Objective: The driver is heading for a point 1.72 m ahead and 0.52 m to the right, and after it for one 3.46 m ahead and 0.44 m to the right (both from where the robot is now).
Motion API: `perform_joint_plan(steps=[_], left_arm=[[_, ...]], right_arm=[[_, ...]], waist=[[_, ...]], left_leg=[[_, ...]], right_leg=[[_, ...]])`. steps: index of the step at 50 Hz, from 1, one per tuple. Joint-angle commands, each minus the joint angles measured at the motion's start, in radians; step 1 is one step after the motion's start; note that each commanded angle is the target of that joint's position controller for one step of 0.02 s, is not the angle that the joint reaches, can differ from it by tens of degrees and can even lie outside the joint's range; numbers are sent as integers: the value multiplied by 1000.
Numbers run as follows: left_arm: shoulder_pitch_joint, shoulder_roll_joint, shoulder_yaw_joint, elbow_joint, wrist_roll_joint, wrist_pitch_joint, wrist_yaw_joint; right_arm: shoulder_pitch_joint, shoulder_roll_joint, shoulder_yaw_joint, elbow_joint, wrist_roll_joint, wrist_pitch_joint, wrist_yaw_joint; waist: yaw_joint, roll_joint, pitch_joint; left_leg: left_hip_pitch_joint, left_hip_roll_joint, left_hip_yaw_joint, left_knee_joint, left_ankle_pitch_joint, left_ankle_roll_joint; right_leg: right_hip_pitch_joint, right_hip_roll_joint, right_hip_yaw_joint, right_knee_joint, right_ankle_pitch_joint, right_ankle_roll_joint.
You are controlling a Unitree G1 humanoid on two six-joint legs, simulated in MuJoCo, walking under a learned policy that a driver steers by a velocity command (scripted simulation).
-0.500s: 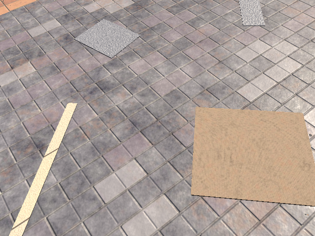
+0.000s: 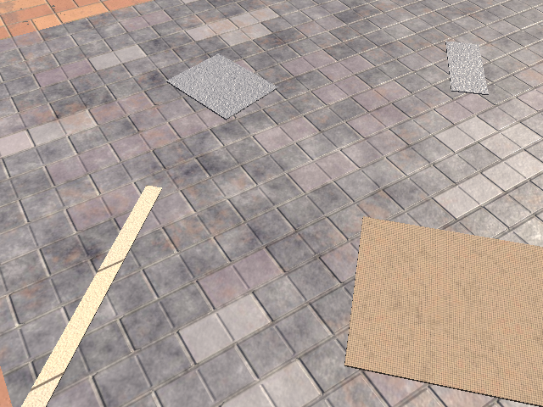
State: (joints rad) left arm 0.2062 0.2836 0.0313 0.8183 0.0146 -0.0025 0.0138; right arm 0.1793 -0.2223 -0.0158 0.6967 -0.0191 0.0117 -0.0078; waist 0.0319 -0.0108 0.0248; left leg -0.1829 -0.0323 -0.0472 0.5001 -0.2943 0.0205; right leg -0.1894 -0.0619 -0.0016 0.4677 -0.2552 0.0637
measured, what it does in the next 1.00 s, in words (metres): stands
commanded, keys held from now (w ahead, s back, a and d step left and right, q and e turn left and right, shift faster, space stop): no key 0.48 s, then w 0.06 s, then no key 0.46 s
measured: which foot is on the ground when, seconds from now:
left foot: down 0.00-1.00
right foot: down 0.00-1.00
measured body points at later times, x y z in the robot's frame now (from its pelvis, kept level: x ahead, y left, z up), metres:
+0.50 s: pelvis +0.00 +0.00 +0.00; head +0.01 +0.00 +0.45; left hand +0.06 +0.27 -0.14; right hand +0.09 -0.26 -0.13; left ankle -0.02 +0.11 -0.74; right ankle +0.00 -0.16 -0.74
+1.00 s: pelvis +0.02 -0.03 +0.00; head +0.03 -0.04 +0.45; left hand +0.06 +0.22 -0.15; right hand +0.07 -0.29 -0.15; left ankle -0.02 +0.11 -0.74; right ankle +0.00 -0.16 -0.74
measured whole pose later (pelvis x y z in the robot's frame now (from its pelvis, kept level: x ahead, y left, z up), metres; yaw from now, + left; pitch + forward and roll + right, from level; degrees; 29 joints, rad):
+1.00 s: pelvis +0.02 -0.03 +0.00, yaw +0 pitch -2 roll +0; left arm 0.22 0.21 0.01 1.05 0.00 -0.01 0.02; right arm 0.22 -0.24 -0.02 1.03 0.00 0.03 -0.05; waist 0.01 0.01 0.04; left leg -0.13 0.01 -0.06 0.47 -0.32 -0.03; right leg -0.16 -0.02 -0.01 0.50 -0.31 0.01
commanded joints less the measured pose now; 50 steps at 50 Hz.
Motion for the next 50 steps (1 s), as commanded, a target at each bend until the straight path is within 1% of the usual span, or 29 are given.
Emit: perform_joint_plan(steps=[1, 6, 12, 24, 25, 26, 27, 28, 29, 30, 31, 32, 33, 34, 35, 37, 39, 41, 45, 50], left_arm=[[-7, 104, 24, -32, -2, -13, 7], [5, 109, 24, 5, -5, -13, 15], [16, 111, 23, 49, -8, -9, 24], [34, 95, 20, 132, -11, -1, 33], [50, 86, 18, 145, -12, 0, 34], [50, 82, 19, 151, -19, 2, 36], [37, 76, 18, 146, -24, 1, 37], [7, 57, 13, 133, -22, -5, 38], [0, 35, 6, 125, -17, -15, 37], [24, 25, 3, 131, -12, -24, 35], [50, 52, 7, 146, -6, -31, 31], [65, 88, 16, 161, -6, -35, 26], [80, 95, 16, 172, -12, -38, 22], [84, 82, 11, 178, -17, -38, 19], [82, 73, 7, 181, -20, -37, 16], [82, 69, 3, 189, -21, -35, 11], [80, 67, 1, 197, -21, -30, 8], [76, 62, 0, 202, -21, -25, 8], [70, 56, -1, 211, -19, -18, 12], [63, 48, 0, 220, -18, -12, 15]], right_arm=[[-7, -138, -39, -47, 2, -12, -6], [-3, -131, -40, -14, 5, -12, -5], [12, -128, -42, 39, 8, -13, -8], [45, -128, -40, 157, 14, -13, -19], [61, -128, -40, 172, 16, -11, -22], [68, -144, -46, 181, 22, -7, -25], [77, -165, -53, 184, 28, -4, -26], [61, -165, -51, 178, 26, -7, -27], [44, -151, -44, 177, 21, -15, -26], [16, -127, -34, 178, 14, -25, -24], [4, -111, -30, 179, 11, -34, -22], [29, -112, -32, 189, 11, -38, -21], [66, -117, -34, 204, 14, -39, -23], [84, -120, -34, 216, 19, -37, -26], [89, -123, -33, 226, 25, -31, -30], [95, -117, -30, 242, 26, -14, -35], [95, -116, -29, 255, 25, 0, -38], [93, -115, -28, 269, 25, 7, -39], [89, -111, -26, 297, 24, 13, -42], [88, -108, -24, 328, 23, 12, -45]], waist=[[-13, 46, -18], [-12, 28, -29], [-11, 24, -29], [-11, 20, -3], [-12, 29, -23], [-18, 44, -10], [-30, 70, 24], [-36, 100, 88], [-28, 128, 115], [-5, 132, 118], [0, 88, 107], [-12, 13, 70], [-23, -35, 14], [-28, -41, -18], [-27, -28, -30], [-28, -21, -44], [-28, -22, -41], [-27, -19, -32], [-25, -6, -14], [-23, 2, 2]], left_leg=[[-11, 104, -118, -120, 203, 39], [-1, 89, -99, -110, 243, 36], [2, 74, -77, -104, 264, 29], [-7, 53, -47, -103, 246, 12], [1, 45, -42, -114, 136, 17], [-11, 40, -49, -125, -66, 35], [-44, 60, -89, -157, -295, 62], [-95, 102, -152, -203, -369, 87], [-130, 137, -200, -226, -344, 103], [-157, 138, -192, -206, -233, 96], [-162, 89, -119, -147, -73, 63], [-119, 33, -38, -72, 97, 23], [-59, 9, 1, -26, 220, -6], [-18, 14, 4, -17, 292, -18], [6, 18, 2, -11, 338, -20], [36, 29, -4, -9, 382, -17], [47, 34, -6, -20, 378, -19], [48, 36, -4, -34, 361, -24], [44, 39, -1, -56, 332, -33], [34, 41, 3, -74, 291, -41]], right_leg=[[3, -10, 9, -40, 137, 2], [19, -13, 7, -44, 155, 4], [29, -11, 3, -45, 162, 1], [26, 1, -7, -54, 151, -10], [29, 18, -27, -44, 62, -12], [0, 47, -58, -6, -74, -21], [-54, 67, -81, 45, -191, -33], [-110, 72, -80, 83, -182, -39], [-112, 62, -59, 94, -122, -45], [-72, 39, -28, 59, -44, -51], [-31, 26, -11, 26, 55, -49], [-8, 18, 4, 15, 177, -50], [11, 12, 13, 14, 265, -57], [21, 10, 16, 17, 320, -61], [26, 9, 16, 18, 358, -61], [36, 9, 13, 17, 398, -64], [43, 11, 11, 9, 403, -65], [47, 13, 11, -1, 393, -65], [50, 16, 11, -18, 366, -67], [45, 21, 10, -35, 317, -70]])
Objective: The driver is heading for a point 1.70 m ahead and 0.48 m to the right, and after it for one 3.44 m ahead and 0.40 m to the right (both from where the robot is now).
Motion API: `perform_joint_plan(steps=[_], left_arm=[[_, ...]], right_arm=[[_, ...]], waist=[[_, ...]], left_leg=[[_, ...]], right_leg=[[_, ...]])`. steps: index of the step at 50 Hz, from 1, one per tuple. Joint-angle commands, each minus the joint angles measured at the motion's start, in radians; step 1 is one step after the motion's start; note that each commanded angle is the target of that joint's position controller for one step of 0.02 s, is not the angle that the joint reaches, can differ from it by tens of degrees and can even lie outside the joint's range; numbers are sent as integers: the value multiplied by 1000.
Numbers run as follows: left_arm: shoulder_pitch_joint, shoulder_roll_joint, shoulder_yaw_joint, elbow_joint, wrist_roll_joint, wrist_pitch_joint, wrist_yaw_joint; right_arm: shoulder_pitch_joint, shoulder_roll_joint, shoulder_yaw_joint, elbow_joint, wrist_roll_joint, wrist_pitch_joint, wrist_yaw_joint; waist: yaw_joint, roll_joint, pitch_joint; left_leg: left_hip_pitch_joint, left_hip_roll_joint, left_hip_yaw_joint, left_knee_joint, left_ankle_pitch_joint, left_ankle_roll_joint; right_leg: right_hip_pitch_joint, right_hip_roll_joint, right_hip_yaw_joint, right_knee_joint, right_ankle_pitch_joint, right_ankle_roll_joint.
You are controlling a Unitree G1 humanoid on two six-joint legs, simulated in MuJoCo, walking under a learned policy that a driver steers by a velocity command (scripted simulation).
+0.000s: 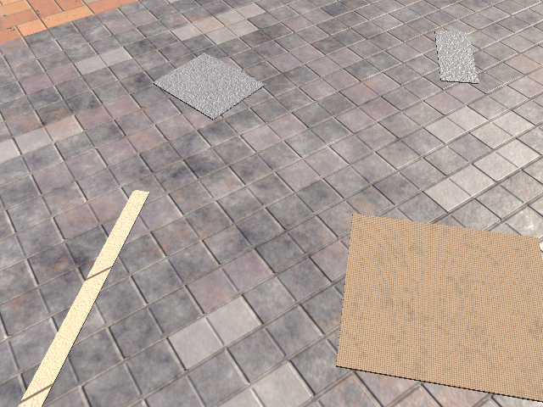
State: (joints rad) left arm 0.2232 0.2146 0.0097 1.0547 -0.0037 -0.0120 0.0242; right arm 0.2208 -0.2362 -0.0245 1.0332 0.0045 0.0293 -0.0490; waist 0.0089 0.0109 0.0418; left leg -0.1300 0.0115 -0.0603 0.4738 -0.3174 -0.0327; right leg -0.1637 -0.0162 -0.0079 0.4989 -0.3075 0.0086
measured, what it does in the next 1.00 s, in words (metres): walks ahead: right foot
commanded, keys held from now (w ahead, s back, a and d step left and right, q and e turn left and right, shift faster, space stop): no key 0.10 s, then w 0.90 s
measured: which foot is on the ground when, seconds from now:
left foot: down 0.00-0.80, up 0.82-1.00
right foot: down 0.00-0.34, up 0.36-0.78, down 0.80-1.00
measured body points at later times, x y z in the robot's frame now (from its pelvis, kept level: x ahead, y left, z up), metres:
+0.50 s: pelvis +0.06 +0.03 +0.01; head +0.07 +0.05 +0.46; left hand +0.15 +0.29 -0.14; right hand -0.02 -0.21 -0.13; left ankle -0.01 +0.12 -0.74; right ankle +0.05 -0.11 -0.66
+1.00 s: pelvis +0.32 -0.03 +0.01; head +0.34 -0.04 +0.46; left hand +0.37 +0.23 -0.13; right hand +0.41 -0.30 -0.13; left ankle +0.32 +0.13 -0.65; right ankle +0.35 -0.11 -0.74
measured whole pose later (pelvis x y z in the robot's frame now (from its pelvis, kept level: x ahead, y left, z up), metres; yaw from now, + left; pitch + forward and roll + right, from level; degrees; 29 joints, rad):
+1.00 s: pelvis +0.32 -0.03 +0.01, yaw +0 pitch +0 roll -1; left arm 0.25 0.24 0.05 0.99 0.00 -0.10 -0.04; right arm 0.23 -0.26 -0.05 0.95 0.02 -0.10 -0.02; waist 0.03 0.04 0.04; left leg -0.54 0.11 -0.04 1.15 -0.27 0.05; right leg -0.19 0.08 -0.08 0.33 -0.13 -0.09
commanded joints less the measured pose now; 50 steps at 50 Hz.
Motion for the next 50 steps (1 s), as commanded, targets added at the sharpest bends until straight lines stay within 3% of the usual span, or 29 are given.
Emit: perform_joint_plan(steps=[1, 5, 6, 8, 10, 12, 14, 16, 17, 18, 19, 20, 21, 22, 24, 26, 29, 32, 35, 37, 39, 40, 41, 42, 43, 44, 45, 47, 50], left_arm=[[46, 116, 22, -15, 1, -2, 5], [45, 111, 22, -10, 2, 2, 7], [61, 105, 21, 0, 1, 5, 9], [67, 136, 34, 1, -12, 12, 15], [100, 181, 48, -4, -18, 5, 17], [129, 222, 66, -5, -21, -13, 14], [48, 206, 64, -39, -23, -27, 9], [-70, 179, 58, -86, -39, -24, 1], [-76, 125, 44, -96, -28, -29, -4], [-95, 77, 31, -131, -21, -43, -3], [-105, 89, 36, -153, -40, -60, -3], [-78, 103, 38, -147, -57, -73, -10], [-43, 111, 40, -129, -53, -84, -19], [-45, 124, 48, -123, -39, -94, -22], [-81, 133, 59, -130, -22, -100, -36], [-120, 89, 51, -145, -21, -92, -48], [-270, 45, 29, -211, -20, -84, -53], [-352, 56, 22, -249, -27, -81, -60], [-377, 88, 26, -279, -31, -85, -71], [-302, 132, 46, -271, -29, -90, -73], [-17, 202, 90, -187, -34, -83, -60], [164, 263, 109, -147, -25, -74, -48], [227, 321, 114, -122, -5, -75, -58], [172, 222, 88, -123, -9, -80, -61], [65, 177, 74, -141, -11, -89, -60], [-28, 149, 64, -162, -7, -98, -63], [-73, 122, 56, -166, 3, -104, -70], [-77, 89, 46, -149, 12, -110, -74], [-16, 127, 49, -116, 7, -113, -58]], right_arm=[[47, -93, -15, -3, -1, -6, -5], [50, -90, -13, 18, -2, -9, -6], [68, -78, -10, 31, -1, -9, -7], [67, -71, -10, 35, 9, -12, -7], [31, -53, -5, 9, 8, -35, -1], [8, -32, 1, -14, 15, -69, 15], [51, -31, -3, -7, 25, -92, 32], [213, -33, -14, 67, 18, -103, 38], [313, -77, -31, 101, 7, -103, 38], [422, -189, -58, 107, 13, -111, 46], [387, -193, -47, 93, -6, -132, 56], [304, -130, -30, 68, 0, -148, 56], [260, -97, -21, 50, 6, -156, 59], [234, -95, -18, 39, 10, -156, 63], [263, -46, -2, 42, 1, -143, 62], [313, -50, 0, 49, -4, -129, 50], [309, -92, -3, 31, -10, -117, 30], [339, -124, -14, 35, -1, -118, 23], [333, -130, -25, 40, 14, -115, 22], [300, -152, -37, 30, 8, -107, 22], [264, -153, -39, 13, -5, -91, 24], [264, -122, -25, -14, -20, -90, 27], [407, 59, 19, -18, -9, -113, 42], [325, -37, -2, -18, 21, -144, 49], [214, -100, -21, -59, 50, -162, 51], [159, -112, -24, -71, 48, -168, 42], [138, -109, -35, -71, 34, -162, 33], [181, -70, -39, -65, 23, -135, 29], [110, -65, -46, -100, 13, -113, 24]], waist=[[0, -19, -12], [-1, -18, -1], [-1, -23, -23], [5, -64, 19], [24, -152, 103], [27, -212, 148], [-27, -197, 153], [-113, -118, 131], [-135, 34, 73], [-161, 283, 35], [-128, 264, 69], [-77, 150, 136], [-55, 107, 135], [-44, 72, 119], [-54, 79, 82], [-65, 84, 62], [-87, 66, 98], [-98, 95, 123], [-67, 96, 130], [-4, 116, 54], [138, 121, -130], [192, 21, -259], [93, -285, -430], [118, -207, -351], [87, -163, -169], [49, -54, -103], [16, -25, -61], [-35, -66, -56], [-41, -66, 2]], left_leg=[[-21, -2, 17, -51, 306, 12], [-34, -1, 20, -60, 270, 8], [-29, -17, 39, -55, 174, 10], [-108, -65, 93, 23, -133, 30], [-244, -64, 114, 151, -224, 48], [-272, -9, 86, 315, -174, 71], [-220, 29, 69, 254, -206, 109], [88, -22, 110, -21, -34, 124], [202, 63, -49, -102, -64, 130], [261, 286, -443, -292, -253, 228], [189, 380, -669, -362, -339, 314], [180, 370, -596, -355, -321, 306], [193, 320, -471, -346, -230, 267], [217, 284, -377, -344, -101, 233], [241, 222, -212, -337, 178, 191], [245, 198, -129, -333, 346, 196], [148, 178, -61, -367, 373, 202], [101, 192, -33, -403, 356, 210], [181, 235, -14, -370, 444, 194], [234, 248, 10, -256, 744, 171], [166, 193, 60, 78, 975, 128], [-76, 140, 77, 389, 666, 102], [-410, -74, 32, 757, -156, 42], [-519, -45, -95, 899, -229, 69], [-592, 8, -64, 925, -149, 91], [-539, 66, -46, 879, -46, 99], [-483, 101, -31, 824, 13, 96], [-382, 136, -34, 749, 53, 95], [-441, 156, -10, 638, 100, 70]], right_leg=[[18, -23, 16, -70, 357, -15], [9, -18, 16, -80, 309, -16], [18, -7, 7, -86, 199, -20], [-24, -19, 51, -122, -230, -65], [-73, -147, 242, -238, -526, -143], [-146, -300, 457, -346, -591, -234], [-193, -300, 416, -334, -501, -215], [-343, -157, 199, -188, -333, -131], [-404, -65, 74, 57, -206, -82], [-534, 38, -61, 381, -180, -25], [-614, 32, 51, 586, -270, -43], [-687, -24, 96, 683, -185, -65], [-702, -55, 90, 693, -85, -83], [-706, -77, 78, 660, -5, -89], [-661, -100, 42, 580, 88, -77], [-643, -91, 1, 508, 134, -49], [-575, -62, -36, 285, 225, -16], [-476, -30, -64, 145, 288, -19], [-450, -29, -39, 65, 288, -60], [-320, 8, -53, 52, 255, -96], [45, 58, -78, 51, 247, -146], [358, -122, 138, 64, 168, -202], [624, -375, 677, -115, -110, -377], [539, -352, 792, -255, -208, -345], [375, -330, 628, -269, -141, -298], [211, -296, 487, -290, 3, -273], [85, -255, 372, -308, 128, -254], [-22, -201, 254, -354, 188, -241], [-76, -191, 185, -408, 225, -260]])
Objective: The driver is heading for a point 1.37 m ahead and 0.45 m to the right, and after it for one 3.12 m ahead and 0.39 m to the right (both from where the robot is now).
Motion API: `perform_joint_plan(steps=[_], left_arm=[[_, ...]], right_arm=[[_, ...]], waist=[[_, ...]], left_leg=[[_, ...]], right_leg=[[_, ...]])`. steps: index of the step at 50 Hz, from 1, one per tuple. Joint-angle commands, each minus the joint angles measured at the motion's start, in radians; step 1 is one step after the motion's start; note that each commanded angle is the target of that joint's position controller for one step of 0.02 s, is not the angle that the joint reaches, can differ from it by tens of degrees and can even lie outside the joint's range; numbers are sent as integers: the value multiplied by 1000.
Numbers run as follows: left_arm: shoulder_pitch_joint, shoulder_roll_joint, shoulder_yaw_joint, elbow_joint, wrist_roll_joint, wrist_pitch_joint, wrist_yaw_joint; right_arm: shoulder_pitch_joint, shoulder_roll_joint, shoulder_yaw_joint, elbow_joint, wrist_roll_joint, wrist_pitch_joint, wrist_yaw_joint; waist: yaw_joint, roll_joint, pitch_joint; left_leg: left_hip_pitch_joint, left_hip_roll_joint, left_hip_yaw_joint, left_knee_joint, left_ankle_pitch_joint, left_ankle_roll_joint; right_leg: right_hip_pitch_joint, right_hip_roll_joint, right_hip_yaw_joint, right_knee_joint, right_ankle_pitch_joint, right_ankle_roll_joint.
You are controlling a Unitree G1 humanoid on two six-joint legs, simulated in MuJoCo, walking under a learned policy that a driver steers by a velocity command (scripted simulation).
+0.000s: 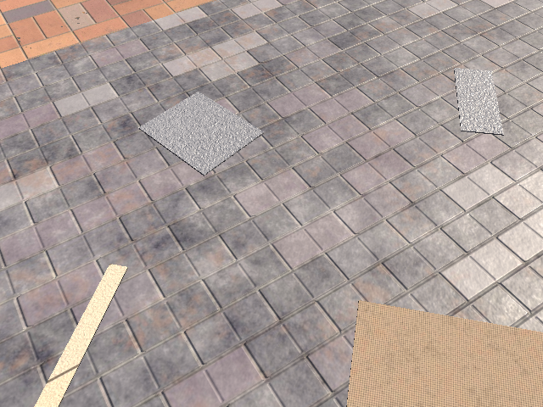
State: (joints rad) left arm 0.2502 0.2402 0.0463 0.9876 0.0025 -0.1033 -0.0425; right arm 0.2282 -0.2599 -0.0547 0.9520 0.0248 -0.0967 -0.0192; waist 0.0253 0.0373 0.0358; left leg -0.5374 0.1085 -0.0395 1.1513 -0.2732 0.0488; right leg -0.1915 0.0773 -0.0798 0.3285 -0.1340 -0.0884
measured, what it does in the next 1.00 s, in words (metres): walks ahead, turning right: left foot, then right foot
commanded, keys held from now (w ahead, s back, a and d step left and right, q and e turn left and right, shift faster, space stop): w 0.04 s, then w+e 0.96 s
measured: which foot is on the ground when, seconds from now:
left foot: up 0.00-0.32, down 0.34-0.88, up 0.90-1.00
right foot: down 0.00-0.36, up 0.38-0.84, down 0.86-1.00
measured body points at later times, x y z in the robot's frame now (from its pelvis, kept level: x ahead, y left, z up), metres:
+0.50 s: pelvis +0.28 +0.05 +0.00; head +0.31 +0.06 +0.45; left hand +0.38 +0.32 -0.14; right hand +0.35 -0.23 -0.12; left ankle +0.34 +0.15 -0.74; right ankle +0.20 -0.08 -0.65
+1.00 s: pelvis +0.51 -0.08 -0.01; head +0.54 -0.12 +0.44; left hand +0.75 +0.10 -0.11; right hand +0.47 -0.38 -0.13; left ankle +0.51 +0.11 -0.65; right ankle +0.52 -0.17 -0.74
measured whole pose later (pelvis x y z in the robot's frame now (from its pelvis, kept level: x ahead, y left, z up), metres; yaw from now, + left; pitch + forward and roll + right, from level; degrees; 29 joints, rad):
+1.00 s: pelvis +0.51 -0.08 -0.01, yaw -30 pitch +1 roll +1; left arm 0.21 0.28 0.08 0.75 -0.01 -0.05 -0.04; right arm 0.17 -0.29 -0.07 0.85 0.01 -0.12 0.00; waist 0.00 0.01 0.07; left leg -0.43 0.09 -0.02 1.20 -0.38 0.00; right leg -0.37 0.07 -0.02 0.53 -0.18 -0.10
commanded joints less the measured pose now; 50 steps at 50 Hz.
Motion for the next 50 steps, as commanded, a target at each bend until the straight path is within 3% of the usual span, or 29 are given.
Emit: perform_joint_plan(steps=[1, 5, 11, 14, 15, 16, 17, 18, 19, 20, 21, 22, 23, 25, 26, 29, 33, 38, 39, 41, 42, 43, 44, 45, 46, 47, 48, 49, 50], left_arm=[[-20, 119, 16, -42, 2, -20, 18], [72, 140, 18, -28, -6, -5, 42], [195, 153, 26, -3, -26, 19, 56], [190, 171, 40, -9, -28, 33, 65], [173, 178, 44, -17, -27, 38, 65], [156, 163, 40, -30, -22, 40, 63], [130, 122, 24, -65, -8, 39, 59], [236, -3, -9, -95, -16, 24, 55], [241, 46, -2, -94, -39, 12, 55], [170, 141, 25, -111, -57, 10, 59], [120, 146, 30, -120, -55, 15, 64], [91, 131, 35, -128, -44, 20, 66], [99, 114, 42, -130, -38, 33, 65], [107, 64, 39, -143, -39, 58, 57], [93, 58, 40, -158, -37, 67, 56], [21, 65, 43, -202, -28, 76, 50], [-110, 55, 32, -249, -25, 65, 21], [-245, 70, 29, -323, -26, 68, -8], [-249, 79, 32, -334, -26, 70, -12], [-184, 116, 52, -336, -25, 75, -14], [-61, 150, 75, -308, -29, 76, -11], [118, 220, 114, -255, -32, 81, 3], [197, 334, 142, -238, -37, 87, 25], [167, 364, 131, -283, -25, 67, 16], [164, 270, 103, -280, -18, 50, 4], [127, 229, 90, -276, -19, 38, 4], [48, 196, 80, -290, -22, 34, 6], [-12, 162, 68, -307, -17, 33, 10], [-36, 151, 63, -320, -8, 33, 15]], right_arm=[[51, -49, -18, -40, -13, 15, -6], [-134, -45, -17, -105, -23, 2, 3], [-331, -41, -3, -169, -6, -20, 35], [-307, -88, -15, -179, -1, -35, 44], [-254, -110, -24, -170, 0, -40, 43], [-126, -150, -46, -136, -2, -43, 37], [61, -210, -65, -104, -19, -47, 28], [180, -307, -91, -84, -34, -35, 24], [169, -217, -65, -87, -34, -32, 28], [88, -139, -42, -104, -28, -32, 27], [21, -104, -31, -115, -27, -29, 27], [-30, -79, -24, -111, -28, -27, 29], [-58, -65, -19, -108, -34, -29, 29], [-71, -73, -26, -95, -37, -33, 29], [-66, -87, -31, -88, -36, -36, 26], [-49, -118, -44, -74, -37, -37, 14], [-23, -154, -53, -71, -31, -24, 2], [49, -194, -68, -54, -7, 6, 0], [51, -204, -72, -54, -3, 14, 1], [30, -233, -80, -64, 5, 28, -1], [12, -237, -80, -71, 10, 37, -2], [22, -213, -69, -78, 2, 39, -3], [55, -108, -36, -117, -42, 29, 0], [70, -66, -13, -163, -30, -13, 11], [-58, -150, -32, -186, 13, -42, 21], [-85, -152, -30, -197, 23, -57, 24], [-74, -147, -32, -176, 0, -60, 15], [-59, -161, -42, -166, -20, -51, 9], [-43, -162, -46, -165, -23, -36, 12]], waist=[[-48, -82, 25], [1, -67, 45], [58, -82, 59], [18, -116, 34], [-17, -132, 5], [-81, -125, -74], [-159, -83, -234], [-132, 172, -407], [-127, 239, -449], [-119, 154, -284], [-96, 82, -189], [-72, 47, -113], [-41, 71, -77], [-18, 73, -42], [-12, 60, -28], [-16, 26, -2], [-56, 9, 24], [-91, 8, 61], [-83, 15, 56], [-28, 47, -8], [48, 38, -76], [127, -1, -171], [98, -227, -229], [42, -292, -391], [97, -152, -321], [72, -135, -209], [23, -53, -147], [-15, -61, -111], [-38, -80, -103]], left_leg=[[-85, 65, -28, -95, 103, -25], [-144, 35, -9, -380, 313, -54], [-81, -39, 4, -632, 354, -69], [15, -58, -11, -694, 273, -49], [101, -72, 2, -706, 234, -34], [279, -83, 16, -726, 216, -5], [575, 37, -90, -671, 205, 56], [975, 296, -487, -713, 84, 198], [974, 337, -689, -823, -18, 225], [836, 298, -532, -840, -30, 172], [691, 259, -386, -860, 32, 140], [561, 217, -286, -901, 95, 125], [477, 186, -206, -938, 122, 112], [390, 167, -110, -994, 169, 123], [377, 171, -76, -1012, 200, 134], [397, 174, 16, -1037, 267, 145], [433, 155, 141, -1041, 299, 122], [580, 199, 203, -982, 342, 93], [605, 206, 215, -946, 414, 84], [624, 201, 251, -790, 741, 61], [594, 174, 282, -613, 861, 41], [452, 129, 301, -363, 786, -1], [85, 31, 299, -1, 129, -61], [-176, -138, 54, 227, -356, -83], [-293, -90, -44, 267, -284, -60], [-319, -48, -31, 206, -190, -33], [-250, -3, -36, 119, -111, -30], [-170, 24, -40, 38, -64, -36], [-109, 35, -44, 4, -34, -44]], right_leg=[[-35, -288, 253, -249, 56, -167], [24, -258, 223, -246, 104, -138], [133, -272, 245, -157, 113, -117], [184, -308, 296, -75, 161, -93], [182, -304, 300, -18, 238, -82], [154, -254, 272, 120, 337, -57], [5, -189, 231, 385, 239, -24], [-386, -26, 117, 759, -169, 55], [-511, -47, 214, 934, -452, 54], [-574, -100, 227, 986, -393, 43], [-556, -150, 197, 972, -308, 43], [-520, -178, 188, 919, -247, 47], [-471, -208, 192, 877, -204, 47], [-426, -225, 173, 847, -166, 53], [-440, -230, 172, 827, -140, 57], [-502, -234, 180, 703, -22, 70], [-477, -217, 118, 480, 144, 67], [-494, -190, 53, 346, 68, 31], [-477, -175, 35, 333, 22, 16], [-339, -107, -26, 322, -74, -23], [-172, -53, -57, 275, -57, -53], [111, -18, -32, 236, -12, -93], [398, -253, 368, 192, -34, -193], [574, -424, 914, -1, -219, -359], [547, -412, 844, -63, -204, -300], [433, -377, 690, -52, -136, -261], [283, -328, 573, -47, -47, -221], [163, -293, 490, -59, 50, -200], [92, -273, 458, -83, 96, -196]])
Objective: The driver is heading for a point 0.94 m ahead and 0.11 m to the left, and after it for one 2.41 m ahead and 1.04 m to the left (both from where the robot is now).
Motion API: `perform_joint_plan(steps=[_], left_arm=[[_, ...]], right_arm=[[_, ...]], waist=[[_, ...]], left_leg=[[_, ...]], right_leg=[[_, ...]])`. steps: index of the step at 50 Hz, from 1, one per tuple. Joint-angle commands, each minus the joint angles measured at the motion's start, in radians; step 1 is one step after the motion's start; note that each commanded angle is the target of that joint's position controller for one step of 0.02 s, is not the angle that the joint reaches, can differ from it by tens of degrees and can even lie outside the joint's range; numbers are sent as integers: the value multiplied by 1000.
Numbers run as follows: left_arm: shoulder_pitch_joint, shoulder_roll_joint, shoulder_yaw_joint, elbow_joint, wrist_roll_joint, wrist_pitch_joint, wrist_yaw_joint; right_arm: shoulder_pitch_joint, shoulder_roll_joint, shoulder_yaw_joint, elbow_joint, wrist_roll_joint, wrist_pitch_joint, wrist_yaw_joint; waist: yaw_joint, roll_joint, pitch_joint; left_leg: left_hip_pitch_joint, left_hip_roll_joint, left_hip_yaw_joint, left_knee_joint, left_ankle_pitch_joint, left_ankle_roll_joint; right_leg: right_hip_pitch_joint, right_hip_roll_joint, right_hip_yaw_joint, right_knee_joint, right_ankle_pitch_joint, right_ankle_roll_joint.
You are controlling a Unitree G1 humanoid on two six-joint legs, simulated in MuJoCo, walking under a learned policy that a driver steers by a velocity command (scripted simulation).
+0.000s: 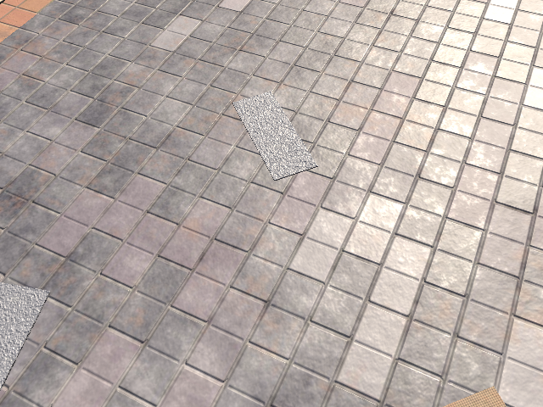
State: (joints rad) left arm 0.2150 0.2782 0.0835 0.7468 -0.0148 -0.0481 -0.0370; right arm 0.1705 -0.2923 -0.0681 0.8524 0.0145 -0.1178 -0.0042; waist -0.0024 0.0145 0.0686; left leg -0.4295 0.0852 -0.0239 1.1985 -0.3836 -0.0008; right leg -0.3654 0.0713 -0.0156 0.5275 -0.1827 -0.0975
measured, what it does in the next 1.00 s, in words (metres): walks ahead: left foot, then right foot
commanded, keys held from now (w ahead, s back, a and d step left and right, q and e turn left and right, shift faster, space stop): w+e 0.16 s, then w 0.48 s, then w+q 0.36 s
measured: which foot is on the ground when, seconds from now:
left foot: up 0.00-0.36, down 0.38-0.90, up 0.92-1.00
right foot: down 0.00-0.40, up 0.42-0.86, down 0.88-1.00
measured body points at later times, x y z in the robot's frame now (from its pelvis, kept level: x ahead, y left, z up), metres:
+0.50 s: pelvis +0.29 +0.04 +0.00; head +0.31 +0.04 +0.45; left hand +0.40 +0.30 -0.12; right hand +0.39 -0.25 -0.10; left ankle +0.36 +0.13 -0.73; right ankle +0.16 -0.07 -0.64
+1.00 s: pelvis +0.54 -0.05 +0.00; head +0.57 -0.07 +0.45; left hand +0.74 +0.19 -0.08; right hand +0.55 -0.34 -0.13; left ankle +0.46 +0.10 -0.65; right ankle +0.59 -0.16 -0.73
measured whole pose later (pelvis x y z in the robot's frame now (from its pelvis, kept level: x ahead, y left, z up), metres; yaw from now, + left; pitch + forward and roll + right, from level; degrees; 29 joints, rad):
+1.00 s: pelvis +0.54 -0.05 +0.00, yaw -3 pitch +2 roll +0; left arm 0.13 0.25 0.05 0.71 0.00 -0.10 -0.01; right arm 0.36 -0.30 -0.05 0.86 0.03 -0.06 0.00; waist -0.03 0.04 0.02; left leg -0.40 0.02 -0.05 1.13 -0.42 0.02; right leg -0.35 0.00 -0.05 0.49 -0.17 -0.02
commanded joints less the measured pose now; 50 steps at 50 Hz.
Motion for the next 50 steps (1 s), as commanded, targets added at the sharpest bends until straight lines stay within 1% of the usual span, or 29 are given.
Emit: perform_joint_plan(steps=[1, 4, 8, 11, 13, 16, 17, 18, 19, 20, 21, 22, 23, 24, 25, 26, 28, 31, 34, 39, 41, 42, 43, 44, 45, 46, 47, 49, 50], left_arm=[[-1, 121, 27, -82, 9, -25, 14], [50, 156, 36, -69, 0, -30, 36], [107, 156, 37, -53, -6, -20, 53], [150, 147, 33, -27, -7, -20, 54], [181, 137, 29, -7, -7, -18, 55], [188, 147, 32, 7, -2, -7, 60], [176, 150, 32, 6, -1, -2, 60], [161, 135, 25, 1, 1, 0, 58], [146, 104, 9, -18, 11, 0, 55], [273, 44, -10, -23, -3, -11, 54], [291, 61, -15, -16, -14, -23, 53], [195, 139, 3, -26, -27, -27, 50], [110, 142, 1, -46, -21, -28, 49], [58, 132, 1, -60, -4, -31, 46], [56, 122, 6, -60, 5, -30, 45], [75, 104, 3, -54, 4, -27, 43], [84, 70, -5, -51, 5, -21, 43], [-7, 51, -16, -82, 14, -24, 44], [-114, 28, -25, -108, 14, -35, 36], [-246, 44, -23, -147, -1, -56, 11], [-228, 74, -12, -147, -3, -66, 6], [-184, 91, -5, -136, -2, -70, 7], [-81, 124, 14, -106, 2, -73, 14], [70, 176, 33, -79, 18, -75, 24], [205, 271, 56, -64, 38, -65, 34], [230, 233, 47, -49, 29, -54, 29], [175, 157, 25, -53, 19, -51, 30], [55, 89, 1, -51, 16, -50, 28], [9, 65, -6, -48, 20, -55, 26]], right_arm=[[18, -117, -32, -70, -18, -4, -2], [-52, -81, -24, -101, -31, 15, -6], [-192, -49, -8, -147, -21, 8, 5], [-247, -48, 0, -166, -11, -3, 23], [-267, -63, -2, -179, -10, -12, 35], [-239, -93, -10, -183, -10, -22, 41], [-191, -105, -16, -173, -11, -25, 39], [-91, -131, -31, -144, -16, -29, 35], [57, -171, -43, -123, -31, -31, 30], [203, -253, -69, -93, -41, -23, 29], [243, -196, -56, -61, -13, -16, 42], [190, -129, -36, -70, 5, -11, 41], [122, -103, -25, -87, -3, -1, 38], [74, -82, -15, -90, -12, 5, 37], [51, -66, -7, -93, -22, 4, 35], [44, -64, -5, -91, -25, 2, 34], [60, -83, -8, -78, -18, -4, 32], [90, -123, -18, -59, -9, -1, 21], [141, -132, -18, -39, 4, 12, 14], [233, -146, -20, -6, 15, 40, 5], [229, -161, -26, -4, 16, 51, -2], [216, -169, -29, -6, 15, 55, -5], [207, -157, -24, -10, 13, 57, -5], [192, -112, -7, -29, 0, 54, -3], [260, -15, 21, -65, -9, 40, -3], [303, -28, 24, -69, 15, 27, -1], [240, -123, -4, -70, 34, 27, -1], [149, -116, -11, -90, 22, 41, -2], [147, -104, -16, -91, 14, 54, -2]], waist=[[-17, -57, -134], [-6, -43, -101], [47, -89, -62], [78, -106, -49], [88, -107, -40], [67, -135, -35], [39, -147, -51], [-12, -135, -111], [-80, -92, -246], [-69, 143, -409], [-74, 274, -410], [-86, 155, -249], [-72, 71, -156], [-48, 34, -80], [-20, 49, -64], [-4, 69, -67], [5, 82, -74], [-14, 54, -61], [-50, 47, -44], [-82, 59, -20], [-51, 78, -30], [-18, 87, -50], [37, 78, -109], [108, 47, -235], [120, -164, -402], [107, -321, -479], [111, -206, -320], [63, -117, -145], [32, -131, -99]], left_leg=[[-192, 53, -52, -80, 95, -8], [-210, 25, -33, -241, 213, -50], [-172, -33, -31, -540, 440, -60], [-116, -49, -22, -646, 527, -46], [-127, -50, -29, -685, 499, -25], [-105, -58, -18, -720, 367, 18], [-43, -74, 5, -741, 334, 38], [98, -89, 24, -772, 350, 69], [351, 15, -74, -721, 390, 131], [741, 227, -454, -742, 259, 286], [802, 306, -734, -890, 52, 327], [688, 282, -647, -911, -76, 280], [552, 243, -515, -928, -42, 246], [423, 200, -422, -963, 48, 236], [353, 169, -362, -985, 131, 224], [310, 145, -318, -1006, 190, 221], [280, 132, -247, -1036, 297, 236], [291, 125, -167, -1065, 413, 241], [285, 83, -102, -1061, 446, 209], [347, 116, -152, -991, 417, 195], [383, 141, -194, -942, 421, 176], [379, 140, -199, -896, 465, 164], [351, 99, -173, -789, 557, 139], [232, 42, -134, -572, 494, 105], [-109, -92, -32, -206, 146, 35], [-283, -111, -86, -8, -224, 23], [-357, -54, -112, 74, -163, 24], [-327, 13, -74, 33, -14, 20], [-286, 39, -80, -9, 33, 17]], right_leg=[[231, -257, 376, -297, 197, -194], [182, -225, 303, -317, 276, -191], [156, -174, 264, -309, 158, -137], [172, -195, 273, -298, 110, -119], [242, -226, 303, -255, 122, -116], [336, -270, 352, -188, 227, -100], [350, -264, 350, -143, 330, -89], [347, -216, 318, -31, 470, -68], [241, -163, 273, 188, 425, -37], [-106, -20, 170, 557, 97, 47], [-307, 19, 197, 721, -394, 63], [-401, -38, 222, 793, -345, 56], [-399, -88, 176, 776, -263, 52], [-382, -124, 142, 705, -201, 54], [-334, -160, 136, 643, -153, 55], [-289, -173, 125, 608, -131, 60], [-273, -185, 98, 544, -103, 75], [-312, -196, 77, 375, 28, 100], [-258, -168, 51, 173, 187, 108], [-193, -112, 49, -1, 220, 110], [-135, -103, 61, -47, 159, 93], [-58, -94, 51, -72, 136, 78], [103, -85, 36, -104, 132, 52], [361, -178, 107, -56, 154, 2], [744, -428, 428, -47, 120, -109], [785, -523, 714, -165, -51, -188], [660, -480, 607, -199, -146, -149], [405, -397, 376, -269, -84, -101], [313, -365, 297, -309, -33, -89]])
